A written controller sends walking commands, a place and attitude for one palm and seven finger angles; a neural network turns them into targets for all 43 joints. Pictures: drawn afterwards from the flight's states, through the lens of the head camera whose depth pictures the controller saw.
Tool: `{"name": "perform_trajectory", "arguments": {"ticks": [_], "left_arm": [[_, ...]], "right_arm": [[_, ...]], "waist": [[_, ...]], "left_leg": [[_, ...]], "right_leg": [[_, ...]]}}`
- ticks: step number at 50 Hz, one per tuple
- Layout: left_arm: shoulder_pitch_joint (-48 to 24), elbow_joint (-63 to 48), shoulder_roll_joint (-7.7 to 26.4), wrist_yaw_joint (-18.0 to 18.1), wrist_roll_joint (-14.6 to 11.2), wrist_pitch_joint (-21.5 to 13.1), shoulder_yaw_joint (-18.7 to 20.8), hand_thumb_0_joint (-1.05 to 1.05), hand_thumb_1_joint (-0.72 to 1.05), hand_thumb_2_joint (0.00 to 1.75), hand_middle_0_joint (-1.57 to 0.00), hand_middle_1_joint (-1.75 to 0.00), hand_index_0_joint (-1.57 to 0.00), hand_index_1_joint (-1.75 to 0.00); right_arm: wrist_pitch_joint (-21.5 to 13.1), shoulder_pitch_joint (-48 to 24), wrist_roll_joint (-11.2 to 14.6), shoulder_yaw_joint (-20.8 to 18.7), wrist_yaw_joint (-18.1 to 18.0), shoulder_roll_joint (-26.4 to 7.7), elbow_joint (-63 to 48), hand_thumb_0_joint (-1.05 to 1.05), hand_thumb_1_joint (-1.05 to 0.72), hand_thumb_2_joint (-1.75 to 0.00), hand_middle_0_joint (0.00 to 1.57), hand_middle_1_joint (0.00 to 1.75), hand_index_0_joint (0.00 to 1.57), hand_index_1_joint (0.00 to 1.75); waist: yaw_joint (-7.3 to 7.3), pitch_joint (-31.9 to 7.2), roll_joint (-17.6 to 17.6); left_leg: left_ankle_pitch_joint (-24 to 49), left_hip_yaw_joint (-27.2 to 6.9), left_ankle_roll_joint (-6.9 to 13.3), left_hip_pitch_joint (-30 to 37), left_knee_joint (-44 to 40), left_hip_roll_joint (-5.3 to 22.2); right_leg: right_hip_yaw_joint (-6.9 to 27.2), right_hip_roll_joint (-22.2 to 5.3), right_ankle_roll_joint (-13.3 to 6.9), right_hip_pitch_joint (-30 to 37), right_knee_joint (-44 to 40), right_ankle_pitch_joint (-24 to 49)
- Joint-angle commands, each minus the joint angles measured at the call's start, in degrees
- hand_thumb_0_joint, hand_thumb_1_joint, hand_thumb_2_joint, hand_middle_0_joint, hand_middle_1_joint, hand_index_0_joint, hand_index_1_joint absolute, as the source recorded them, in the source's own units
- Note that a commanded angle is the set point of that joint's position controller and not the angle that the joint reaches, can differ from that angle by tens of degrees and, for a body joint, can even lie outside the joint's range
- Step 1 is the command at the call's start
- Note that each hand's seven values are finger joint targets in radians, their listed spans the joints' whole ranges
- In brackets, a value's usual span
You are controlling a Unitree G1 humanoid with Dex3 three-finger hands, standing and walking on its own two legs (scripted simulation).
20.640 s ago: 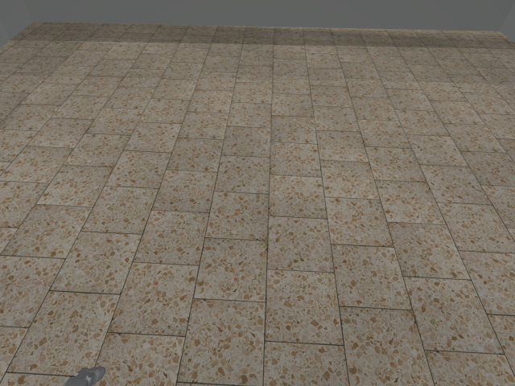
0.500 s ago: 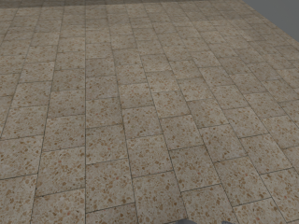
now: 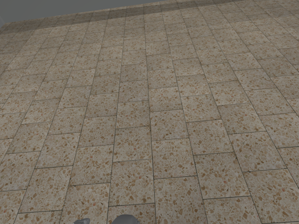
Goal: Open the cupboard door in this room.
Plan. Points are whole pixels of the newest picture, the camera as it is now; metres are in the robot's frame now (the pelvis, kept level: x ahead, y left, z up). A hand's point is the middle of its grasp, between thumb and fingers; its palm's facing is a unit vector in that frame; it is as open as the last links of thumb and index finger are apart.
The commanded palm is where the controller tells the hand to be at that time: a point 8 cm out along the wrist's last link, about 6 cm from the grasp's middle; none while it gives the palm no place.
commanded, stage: turn or walk to find it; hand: left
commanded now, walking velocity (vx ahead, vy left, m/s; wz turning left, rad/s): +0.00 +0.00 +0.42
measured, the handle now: out of the picture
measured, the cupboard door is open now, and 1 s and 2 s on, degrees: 0 0 0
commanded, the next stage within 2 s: stand and wait in 0.52 s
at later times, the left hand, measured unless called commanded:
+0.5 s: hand out of the picture -0.05 +0.27 -0.18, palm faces +0.27 -0.93 -0.23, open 7.4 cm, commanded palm none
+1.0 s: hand out of the picture +0.00 +0.21 -0.14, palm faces +0.39 -0.87 -0.29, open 7.3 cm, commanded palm none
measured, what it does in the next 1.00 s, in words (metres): steps on the spot, turning left: left foot, then right foot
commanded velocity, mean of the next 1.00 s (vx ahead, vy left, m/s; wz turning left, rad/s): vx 0.00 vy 0.00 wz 0.45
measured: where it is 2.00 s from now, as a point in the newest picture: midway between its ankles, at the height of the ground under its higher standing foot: outside the picture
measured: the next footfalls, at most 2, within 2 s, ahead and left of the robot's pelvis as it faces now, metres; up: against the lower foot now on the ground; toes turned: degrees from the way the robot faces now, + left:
left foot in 0.34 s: -0.02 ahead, +0.15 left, +0.00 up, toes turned +13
right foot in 0.86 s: +0.05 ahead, -0.07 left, +0.00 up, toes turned +17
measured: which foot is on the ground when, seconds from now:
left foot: up 0.00-0.32, down 0.34-0.86, up 0.88-1.00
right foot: down 0.00-0.34, up 0.36-0.84, down 0.86-1.00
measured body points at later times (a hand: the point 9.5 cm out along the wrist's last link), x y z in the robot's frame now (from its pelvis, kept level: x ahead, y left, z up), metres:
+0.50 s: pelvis -0.02 +0.05 +0.00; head +0.00 +0.09 +0.45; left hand -0.06 +0.32 -0.16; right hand +0.13 -0.16 -0.13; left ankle -0.06 +0.14 -0.74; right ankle -0.02 -0.10 -0.67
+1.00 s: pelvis -0.03 -0.01 +0.00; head +0.01 -0.04 +0.44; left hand -0.02 +0.25 -0.12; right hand +0.08 -0.24 -0.17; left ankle -0.11 +0.12 -0.66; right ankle +0.01 -0.09 -0.74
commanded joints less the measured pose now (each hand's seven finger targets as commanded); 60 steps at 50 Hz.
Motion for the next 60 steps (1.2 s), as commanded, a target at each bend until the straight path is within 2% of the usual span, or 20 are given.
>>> {"name": "perform_trajectory", "arguments": {"ticks": [1,11,14,15,16,17,18,21,25,34,38,41,42,43,44,45,47,48,50,60], "left_arm": [[2.2,-2.8,11.07,0.55,-0.1,-1.3,3.04,0.0,0.9,0.9,-0.2,-0.3,-0.2,-0.3],[8.01,0.49,14.49,0.33,0.66,-0.68,4.21,0.0,0.9,0.9,-0.2,-0.3,-0.2,-0.3],[6.27,0.92,14.77,0.23,0.24,-0.32,4.31,0.0,0.9,0.9,-0.2,-0.3,-0.2,-0.3],[5.14,0.83,13.96,0.21,-0.23,-0.02,4.31,0.0,0.9,0.9,-0.2,-0.3,-0.2,-0.3],[6.07,-0.17,11.11,0.06,-0.72,0.52,3.83,0.0,0.9,0.9,-0.2,-0.3,-0.2,-0.3],[3.69,-2.18,7.76,-0.12,-0.54,0.97,2.47,0.0,0.9,0.9,-0.2,-0.3,-0.2,-0.3],[1.1,-2.44,9.33,0.02,-0.24,1.66,2.49,0.0,0.9,0.9,-0.2,-0.3,-0.2,-0.3],[0.32,-0.19,9.81,-0.49,-0.19,2.04,3.14,0.0,0.9,0.9,-0.2,-0.3,-0.2,-0.3],[2.49,0.98,9.5,-0.72,-0.33,1.49,3.0,0.0,0.9,0.9,-0.2,-0.3,-0.2,-0.3],[-4.59,-2.78,8.41,-0.19,-0.7,1.37,2.48,0.0,0.9,0.9,-0.2,-0.3,-0.2,-0.3],[-3.99,-3.37,8.01,-0.12,-1.06,0.96,2.34,0.0,0.9,0.9,-0.2,-0.3,-0.2,-0.3],[1.59,-2.18,8.84,0.0,-1.2,0.05,2.75,0.0,0.9,0.9,-0.2,-0.3,-0.2,-0.3],[4.24,-1.63,11.28,0.24,-0.84,-0.56,3.22,0.0,0.9,0.9,-0.2,-0.3,-0.2,-0.3],[6.09,-1.4,16.73,0.82,0.08,-1.1,4.18,0.0,0.9,0.9,-0.2,-0.3,-0.2,-0.3],[6.41,-1.92,17.74,0.77,-0.16,-0.88,4.12,0.0,0.9,0.9,-0.2,-0.3,-0.2,-0.3],[3.61,-2.84,15.7,0.87,-0.39,-0.77,3.89,0.0,0.9,0.9,-0.2,-0.3,-0.2,-0.3],[-2.68,-4.53,12.83,0.77,-0.52,-0.69,3.4,0.0,0.9,0.9,-0.2,-0.3,-0.2,-0.3],[-4.62,-5.12,11.16,0.82,-0.58,-0.67,2.94,0.0,0.9,0.9,-0.2,-0.3,-0.2,-0.3],[-2.81,-4.9,10.46,0.55,-0.51,-1.18,2.63,0.0,0.9,0.9,-0.2,-0.3,-0.2,-0.3],[5.52,-1.97,12.8,0.6,0.36,-0.91,3.62,0.0,0.9,0.9,-0.2,-0.3,-0.2,-0.3]], "right_arm": [[-0.59,-0.78,0.07,-0.16,-0.13,-2.88,-3.33,0.0,-0.9,-0.9,0.2,0.3,0.2,0.3],[-2.1,-6.97,1.01,1.56,-0.44,-1.22,-5.22,0.0,-0.9,-0.9,0.2,0.3,0.2,0.3],[-2.78,-3.17,1.05,1.63,-0.65,-1.6,-4.49,0.0,-0.9,-0.9,0.2,0.3,0.2,0.3],[-3.36,-0.64,0.96,1.32,-0.52,-2.87,-3.71,0.0,-0.9,-0.9,0.2,0.3,0.2,0.3],[-3.92,0.76,0.59,0.32,-0.65,-7.63,-3.82,0.0,-0.9,-0.9,0.2,0.3,0.2,0.3],[-3.62,2.28,0.43,-0.75,-1.13,-12.34,-3.81,0.0,-0.9,-0.9,0.2,0.3,0.2,0.3],[-2.98,2.43,0.4,-0.5,-1.26,-12.37,-3.42,0.0,-0.9,-0.9,0.2,0.3,0.2,0.3],[-3.47,-4.16,0.12,0.83,-2.51,-8.34,-4.45,0.0,-0.9,-0.9,0.2,0.3,0.2,0.3],[-4.36,-3.06,0.6,0.94,-2.54,-7.68,-4.54,0.0,-0.9,-0.9,0.2,0.3,0.2,0.3],[-3.95,1.26,0.02,-0.13,-2.26,-7.45,-4.04,0.0,-0.9,-0.9,0.2,0.3,0.2,0.3],[-3.47,-0.18,-0.2,-0.37,-2.15,-7.76,-4.62,0.0,-0.9,-0.9,0.2,0.3,0.2,0.3],[-3.29,-1.86,0.25,-0.72,-1.92,-7.51,-5.44,0.0,-0.9,-0.9,0.2,0.3,0.2,0.3],[-3.4,-1.48,0.74,-0.55,-1.62,-5.67,-5.62,0.0,-0.9,-0.9,0.2,0.3,0.2,0.3],[-3.49,-0.87,1.14,0.08,-1.22,-1.75,-6.57,0.0,-0.9,-0.9,0.2,0.3,0.2,0.3],[-2.92,-2.27,0.67,-0.47,-1.5,-3.48,-7.6,0.0,-0.9,-0.9,0.2,0.3,0.2,0.3],[-2.01,-1.95,0.36,-0.98,-1.29,-4.35,-6.58,0.0,-0.9,-0.9,0.2,0.3,0.2,0.3],[-0.82,0.29,-0.03,-1.18,-0.62,-3.89,-4.21,0.0,-0.9,-0.9,0.2,0.3,0.2,0.3],[-0.69,1.99,-0.12,-1.19,-0.27,-3.53,-3.3,0.0,-0.9,-0.9,0.2,0.3,0.2,0.3],[-0.55,2.99,-0.09,-0.81,0.07,-2.76,-2.91,0.0,-0.9,-0.9,0.2,0.3,0.2,0.3],[-0.53,-4.93,0.22,0.05,0.11,-2.56,-5.05,0.0,-0.9,-0.9,0.2,0.3,0.2,0.3]], "waist": [[2.21,-1.33,-12.97],[5.49,-5.76,-14.49],[2.68,-7.92,-12.76],[0.73,-8.91,-8.22],[0.03,-9.71,4.8],[-1.15,-7.28,16.51],[-1.55,-5.54,9.91],[0.94,-1.2,9.11],[1.84,-5.07,3.22],[-0.52,-4.66,5.07],[0.22,-5.31,6.37],[3.21,-8.37,3.69],[4.22,-9.86,-1.72],[4.98,-11.0,-17.42],[5.32,-8.87,-18.07],[3.94,-6.06,-13.01],[1.05,-0.98,-11.79],[-0.27,-0.29,-10.58],[0.13,-1.0,-12.13],[3.95,-1.74,-12.49]], "left_leg": [[1.13,0.61,-1.37,-3.72,-0.59,2.36],[-6.26,6.73,-0.45,4.09,-23.92,2.11],[2.28,8.31,0.47,13.05,-36.48,1.8],[9.96,6.78,1.1,19.7,-44.79,2.83],[17.73,-6.47,4.76,27.15,-49.64,12.24],[34.86,-18.2,10.32,27.24,-51.3,22.89],[32.39,-14.38,12.49,21.97,-50.86,24.29],[33.23,-10.17,11.24,19.21,-50.33,16.56],[41.79,-6.3,10.65,24.93,-48.3,13.52],[40.87,-13.14,13.0,23.92,-46.99,14.03],[40.54,-16.32,12.6,19.42,-45.12,12.72],[32.71,-15.72,9.2,13.21,-40.6,8.97],[20.88,-13.02,6.05,6.1,-36.81,5.61],[-1.78,-3.7,1.82,-4.46,-24.81,-2.36],[-14.56,-1.51,1.03,-5.38,-13.21,-3.36],[-11.31,-3.43,1.22,-4.03,-4.83,-1.48],[-4.77,-2.7,0.72,-4.32,2.48,0.32],[-1.69,-1.92,0.35,-4.17,3.29,1.23],[1.85,-0.36,-0.66,-4.42,4.14,1.1],[-2.98,3.13,-1.88,-2.56,-9.88,3.38]], "right_leg": [[9.98,-13.93,-3.09,2.71,-13.81,7.96],[7.67,-17.35,-5.96,8.94,-7.58,23.71],[4.7,-16.85,-2.98,5.44,-2.53,21.09],[1.84,-15.17,-0.13,1.18,2.64,16.77],[-1.44,-8.86,3.88,-9.56,13.02,2.66],[0.04,-2.8,6.9,-19.97,22.97,-20.92],[4.54,-3.59,6.02,-17.41,28.03,-19.87],[8.12,-2.92,6.56,-19.91,33.46,-10.92],[8.02,-1.74,7.88,-19.69,35.21,-6.43],[8.9,-0.27,8.35,-17.0,24.46,-9.98],[8.08,1.91,7.25,-9.5,13.22,-10.16],[6.99,2.39,6.57,3.44,-3.82,3.14],[10.75,-2.52,5.75,12.66,-9.62,8.48],[24.49,-17.1,0.62,20.02,-11.63,15.07],[28.82,-24.57,-5.43,12.15,-11.83,21.43],[24.77,-22.5,-6.79,5.11,-13.01,14.88],[19.7,-17.08,-4.23,-1.76,-15.42,1.15],[15.76,-14.96,-2.86,-2.16,-14.89,2.24],[10.93,-12.46,-1.44,-0.3,-14.11,6.28],[8.98,-16.59,-4.4,5.22,-13.16,8.8]]}}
